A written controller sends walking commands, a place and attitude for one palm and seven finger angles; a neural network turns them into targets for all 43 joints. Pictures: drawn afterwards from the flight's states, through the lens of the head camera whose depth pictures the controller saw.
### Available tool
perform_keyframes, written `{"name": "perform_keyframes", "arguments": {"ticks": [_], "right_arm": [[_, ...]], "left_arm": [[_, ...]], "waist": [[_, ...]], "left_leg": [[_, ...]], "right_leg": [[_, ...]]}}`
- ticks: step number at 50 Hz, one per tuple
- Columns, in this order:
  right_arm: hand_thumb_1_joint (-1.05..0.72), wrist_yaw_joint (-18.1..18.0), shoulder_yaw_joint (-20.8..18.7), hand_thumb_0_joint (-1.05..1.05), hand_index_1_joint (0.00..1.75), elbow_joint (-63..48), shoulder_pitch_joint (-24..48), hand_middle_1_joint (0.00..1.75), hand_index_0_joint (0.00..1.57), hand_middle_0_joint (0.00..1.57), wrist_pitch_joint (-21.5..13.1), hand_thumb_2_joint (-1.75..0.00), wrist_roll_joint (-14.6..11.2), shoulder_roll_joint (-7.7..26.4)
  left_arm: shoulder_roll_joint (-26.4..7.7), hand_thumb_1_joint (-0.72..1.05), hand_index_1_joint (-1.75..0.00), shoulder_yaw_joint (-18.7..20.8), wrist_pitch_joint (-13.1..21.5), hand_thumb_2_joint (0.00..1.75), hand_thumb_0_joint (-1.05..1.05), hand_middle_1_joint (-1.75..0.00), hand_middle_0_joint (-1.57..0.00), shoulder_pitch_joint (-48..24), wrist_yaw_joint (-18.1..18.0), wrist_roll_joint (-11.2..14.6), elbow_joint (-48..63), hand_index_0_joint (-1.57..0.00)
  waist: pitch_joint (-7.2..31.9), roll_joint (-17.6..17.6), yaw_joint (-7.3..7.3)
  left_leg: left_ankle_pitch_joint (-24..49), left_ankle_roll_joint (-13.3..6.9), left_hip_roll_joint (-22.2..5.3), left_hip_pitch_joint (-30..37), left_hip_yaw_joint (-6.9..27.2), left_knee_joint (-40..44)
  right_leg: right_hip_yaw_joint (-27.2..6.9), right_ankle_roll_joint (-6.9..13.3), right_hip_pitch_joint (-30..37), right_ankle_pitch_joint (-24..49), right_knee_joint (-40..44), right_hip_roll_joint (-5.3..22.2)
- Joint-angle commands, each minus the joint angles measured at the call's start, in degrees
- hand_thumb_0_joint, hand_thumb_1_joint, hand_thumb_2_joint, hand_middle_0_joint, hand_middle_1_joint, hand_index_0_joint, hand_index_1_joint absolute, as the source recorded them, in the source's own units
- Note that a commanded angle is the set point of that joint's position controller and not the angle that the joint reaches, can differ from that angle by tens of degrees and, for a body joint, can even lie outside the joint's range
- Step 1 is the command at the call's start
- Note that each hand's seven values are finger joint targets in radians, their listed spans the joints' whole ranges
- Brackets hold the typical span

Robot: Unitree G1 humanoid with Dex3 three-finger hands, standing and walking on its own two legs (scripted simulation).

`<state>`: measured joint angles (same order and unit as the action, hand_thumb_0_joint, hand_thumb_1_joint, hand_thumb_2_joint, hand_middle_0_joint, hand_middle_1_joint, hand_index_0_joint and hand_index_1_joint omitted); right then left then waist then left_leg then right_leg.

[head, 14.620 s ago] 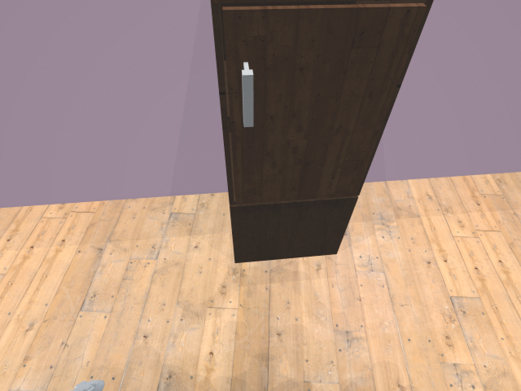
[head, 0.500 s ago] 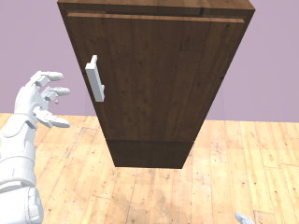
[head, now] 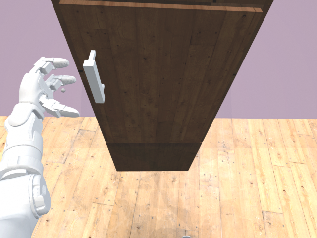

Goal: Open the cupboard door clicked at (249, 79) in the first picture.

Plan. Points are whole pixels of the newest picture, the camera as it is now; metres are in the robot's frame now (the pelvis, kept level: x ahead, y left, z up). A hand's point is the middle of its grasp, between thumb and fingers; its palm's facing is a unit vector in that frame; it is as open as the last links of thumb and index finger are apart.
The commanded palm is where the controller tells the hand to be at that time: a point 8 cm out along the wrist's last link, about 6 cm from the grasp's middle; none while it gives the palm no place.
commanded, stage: move the hooked fingers beside the handle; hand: left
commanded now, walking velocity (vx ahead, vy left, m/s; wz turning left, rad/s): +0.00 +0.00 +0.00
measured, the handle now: (96, 77) +0.50 +0.16 +0.11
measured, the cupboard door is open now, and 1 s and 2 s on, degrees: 0 0 0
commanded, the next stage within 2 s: slide the fingers in behind the handle in 0.82 s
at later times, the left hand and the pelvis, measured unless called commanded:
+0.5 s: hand (62, 92) +0.44 +0.23 +0.11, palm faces +0.01 -1.00 +0.01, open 14.0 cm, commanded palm +0.41 +0.27 +0.11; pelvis +0.00 -0.01 +0.00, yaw +0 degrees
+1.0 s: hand (65, 91) +0.44 +0.23 +0.11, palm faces +0.00 -1.00 +0.00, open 14.0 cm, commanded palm +0.42 +0.26 +0.11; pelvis +0.00 -0.01 +0.00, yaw +0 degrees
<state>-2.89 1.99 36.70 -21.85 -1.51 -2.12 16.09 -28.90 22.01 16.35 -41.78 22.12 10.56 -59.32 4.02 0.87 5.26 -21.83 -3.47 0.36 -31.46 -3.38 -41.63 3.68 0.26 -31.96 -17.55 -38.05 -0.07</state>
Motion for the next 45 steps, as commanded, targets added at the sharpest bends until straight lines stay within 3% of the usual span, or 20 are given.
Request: {"name": "perform_keyframes", "arguments": {"ticks": [1, 4, 8, 10, 12, 16, 17, 19, 21, 22, 24, 25, 28, 30, 33, 35, 39, 40, 43, 45], "right_arm": [[-0.9, -0.54, -3.73, 0.0, 0.3, -4.01, -5.41, 0.3, 0.2, 0.2, -0.72, -0.9, 0.24, 10.08], [-0.9, -0.31, -3.84, 0.0, 0.3, -4.83, -5.66, 0.3, 0.2, 0.2, -0.14, -0.9, 0.31, 9.97], [-0.9, -0.16, -3.69, 0.0, 0.3, -5.71, -4.89, 0.3, 0.2, 0.2, 0.49, -0.9, 0.1, 9.73], [-0.9, -0.45, -3.7, 0.0, 0.3, -5.97, -5.12, 0.3, 0.2, 0.2, 0.7, -0.9, 0.09, 10.02], [-0.9, -0.67, -3.7, 0.0, 0.3, -6.16, -4.67, 0.3, 0.2, 0.2, 0.67, -0.9, -0.07, 9.67], [-0.9, -0.91, -3.45, 0.0, 0.3, -6.08, -4.26, 0.3, 0.2, 0.2, 0.5, -0.9, -0.18, 9.48], [-0.9, -1.02, -3.5, 0.0, 0.3, -5.8, -4.28, 0.3, 0.2, 0.2, 0.46, -0.9, -0.22, 9.57], [-0.9, -1.1, -3.39, 0.0, 0.3, -6.25, -3.82, 0.3, 0.2, 0.2, 0.32, -0.9, -0.42, 9.31], [-0.9, -1.11, -3.42, 0.0, 0.3, -5.97, -3.78, 0.3, 0.2, 0.2, 0.23, -0.9, -0.48, 9.49], [-0.9, -1.19, -3.27, 0.0, 0.3, -5.92, -3.7, 0.3, 0.2, 0.2, 0.24, -0.9, -0.59, 9.57], [-0.9, -1.29, -3.2, 0.0, 0.3, -5.96, -3.47, 0.3, 0.2, 0.2, 0.21, -0.9, -0.61, 9.6], [-0.9, -1.27, -3.35, 0.0, 0.3, -5.88, -3.6, 0.3, 0.2, 0.2, 0.19, -0.9, -0.56, 9.7], [-0.9, -1.07, -3.24, 0.0, 0.3, -6.31, -3.0, 0.3, 0.2, 0.2, -0.06, -0.9, -0.56, 9.38], [-0.9, -1.06, -3.36, 0.0, 0.3, -6.01, -3.41, 0.3, 0.2, 0.2, 0.07, -0.9, -0.44, 9.55], [-0.9, -0.99, -3.18, 0.0, 0.3, -6.2, -2.77, 0.3, 0.2, 0.2, -0.01, -0.9, -0.55, 9.39], [-0.9, -1.01, -3.2, 0.0, 0.3, -6.17, -3.12, 0.3, 0.2, 0.2, 0.1, -0.9, -0.4, 9.62], [-0.9, -1.16, -2.89, 0.0, 0.3, -6.66, -2.82, 0.3, 0.2, 0.2, 0.17, -0.9, -0.54, 9.43], [-0.9, -1.16, -2.9, 0.0, 0.3, -6.45, -2.97, 0.3, 0.2, 0.2, 0.2, -0.9, -0.47, 9.53], [-0.9, -1.31, -2.91, 0.0, 0.3, -6.34, -3.13, 0.3, 0.2, 0.2, 0.22, -0.9, -0.52, 9.84], [-0.9, -1.31, -2.82, 0.0, 0.3, -6.18, -3.36, 0.3, 0.2, 0.2, 0.21, -0.9, -0.48, 9.67]], "left_arm": [[-14.76, -0.5, -1.2, 2.11, 4.48, 0.3, 0.0, -1.2, -0.3, -26.36, -0.26, 1.27, 11.56, -0.3], [-15.53, -0.5, -1.2, 3.27, 4.24, 0.3, 0.0, -1.2, -0.3, -21.65, -0.56, 1.1, 11.23, -0.3], [-14.49, -0.5, -1.2, 2.41, 4.03, 0.3, 0.0, -1.2, -0.3, -21.92, -0.91, 1.02, 11.73, -0.3], [-18.45, -0.5, -1.2, 5.68, 4.42, 0.3, 0.0, -1.2, -0.3, -21.37, -1.11, 1.11, 12.42, -0.3], [-19.06, -0.5, -1.2, 5.93, 5.04, 0.3, 0.0, -1.2, -0.3, -22.5, -1.04, 1.04, 13.95, -0.3], [-17.4, -0.5, -1.2, 4.03, 5.46, 0.3, 0.0, -1.2, -0.3, -23.21, -0.03, 1.17, 14.38, -0.3], [-18.49, -0.5, -1.2, 5.01, 5.39, 0.3, 0.0, -1.2, -0.3, -22.6, 0.12, 1.3, 13.79, -0.3], [-14.76, -0.5, -1.2, 1.88, 5.04, 0.3, 0.0, -1.2, -0.3, -22.57, 0.98, 2.04, 14.41, -0.3], [-15.07, -0.5, -1.2, 2.41, 4.31, 0.3, 0.0, -1.2, -0.3, -21.22, 1.31, 2.37, 13.55, -0.3], [-14.61, -0.5, -1.2, 2.03, 3.68, 0.3, 0.0, -1.2, -0.3, -20.9, 1.51, 2.54, 11.7, -0.3], [-14.15, -0.5, -1.2, 1.18, 3.42, 0.3, 0.0, -1.2, -0.3, -22.78, 1.59, 2.72, 11.79, -0.3], [-15.76, -0.5, -1.2, 2.39, 3.51, 0.3, 0.0, -1.2, -0.3, -22.63, 1.45, 2.25, 12.2, -0.3], [-14.4, -0.5, -1.2, 1.35, 4.01, 0.3, 0.0, -1.2, -0.3, -22.74, 0.96, 2.19, 13.9, -0.3], [-15.71, -0.5, -1.2, 2.54, 4.31, 0.3, 0.0, -1.2, -0.3, -23.65, 0.48, 2.34, 14.15, -0.3], [-14.58, -0.5, -1.2, 1.41, 4.2, 0.3, 0.0, -1.2, -0.3, -24.02, 0.25, 1.97, 13.38, -0.3], [-17.34, -0.5, -1.2, 3.68, 4.4, 0.3, 0.0, -1.2, -0.3, -23.64, -0.04, 1.76, 13.63, -0.3], [-16.08, -0.5, -1.2, 2.16, 4.28, 0.3, 0.0, -1.2, -0.3, -24.25, 0.37, 1.76, 12.6, -0.3], [-17.07, -0.5, -1.2, 2.88, 4.34, 0.3, 0.0, -1.2, -0.3, -24.03, 0.45, 1.32, 12.11, -0.3], [-18.03, -0.5, -1.2, 3.57, 4.15, 0.3, 0.0, -1.2, -0.3, -24.05, 0.68, 1.53, 9.94, -0.3], [-15.76, -0.5, -1.2, 1.25, 4.41, 0.3, 0.0, -1.2, -0.3, -25.71, 1.07, 1.34, 10.37, -0.3]], "waist": [[21.92, 5.35, 0.5], [22.69, 5.71, -0.83], [19.94, 3.3, -0.26], [21.91, 2.39, -0.96], [21.7, 3.51, -0.81], [21.26, 5.36, 0.05], [20.9, 5.07, -0.29], [20.59, 5.06, 0.49], [20.61, 4.76, 0.19], [18.54, 2.07, 0.41], [17.39, 2.76, 0.75], [18.65, 2.86, 0.3], [19.64, 5.53, 0.03], [21.01, 2.62, 0.25], [19.4, 4.48, 0.24], [21.54, 3.67, -0.25], [19.83, 3.19, 0.26], [20.37, 4.81, -0.08], [19.02, 2.83, 0.19], [19.23, 5.38, 0.81]], "left_leg": [[28.75, 3.65, -2.33, 16.39, 7.37, 3.93], [30.36, 3.39, -2.17, 15.54, 6.69, 3.69], [24.07, 2.62, -1.93, 12.17, 5.92, 4.5], [23.85, 2.16, -1.69, 11.37, 5.45, 4.46], [22.62, 1.96, -1.47, 10.7, 5.0, 4.55], [21.93, 1.74, -1.47, 11.72, 4.85, 4.4], [21.26, 1.83, -1.45, 11.41, 5.05, 4.5], [22.21, 1.57, -1.43, 12.23, 4.89, 4.35], [21.79, 1.7, -1.45, 12.37, 5.04, 4.44], [19.73, 1.53, -1.38, 10.19, 4.99, 4.59], [18.51, 1.21, -1.06, 9.27, 4.57, 4.43], [19.19, 1.36, -1.19, 9.89, 4.81, 4.45], [19.75, 1.75, -1.07, 11.23, 4.97, 4.21], [21.1, 1.55, -1.26, 11.42, 5.22, 3.85], [19.52, 1.83, -1.16, 10.88, 5.3, 4.06], [20.82, 1.72, -1.16, 11.24, 5.27, 3.86], [19.69, 1.42, -1.07, 9.5, 4.9, 3.86], [20.39, 1.67, -1.17, 10.2, 5.03, 3.85], [17.74, 1.57, -1.12, 8.21, 5.14, 3.91], [18.77, 1.79, -1.27, 10.05, 5.45, 3.8]], "right_leg": [[-1.39, 1.34, 4.01, 15.87, 1.26, -1.55], [-1.59, 1.52, 5.85, 17.52, 1.01, -1.46], [-1.73, 1.28, 6.23, 15.83, 1.54, -1.56], [-2.25, 1.33, 9.12, 17.51, 1.41, -1.59], [-2.6, 1.27, 9.96, 17.87, 1.59, -1.48], [-2.7, 1.27, 8.87, 17.49, 1.83, -1.57], [-2.63, 1.4, 9.0, 16.92, 1.95, -1.52], [-2.5, 1.44, 8.66, 17.65, 2.06, -1.47], [-2.46, 1.33, 8.24, 17.28, 2.3, -1.52], [-2.37, 1.27, 8.22, 16.41, 2.48, -1.52], [-2.64, 1.35, 8.16, 16.38, 2.48, -1.21], [-2.61, 1.35, 8.37, 16.64, 2.25, -1.29], [-2.64, 1.47, 7.75, 16.27, 2.02, -1.17], [-2.66, 1.29, 8.64, 17.53, 1.74, -1.35], [-2.52, 1.41, 7.57, 15.98, 1.73, -1.18], [-2.65, 1.38, 9.11, 17.31, 1.41, -1.23], [-2.79, 1.38, 9.13, 17.29, 1.46, -1.14], [-2.74, 1.44, 8.66, 17.24, 1.24, -1.23], [-2.84, 1.36, 8.42, 15.59, 1.56, -1.21], [-2.53, 1.42, 6.37, 14.95, 1.32, -1.31]]}}
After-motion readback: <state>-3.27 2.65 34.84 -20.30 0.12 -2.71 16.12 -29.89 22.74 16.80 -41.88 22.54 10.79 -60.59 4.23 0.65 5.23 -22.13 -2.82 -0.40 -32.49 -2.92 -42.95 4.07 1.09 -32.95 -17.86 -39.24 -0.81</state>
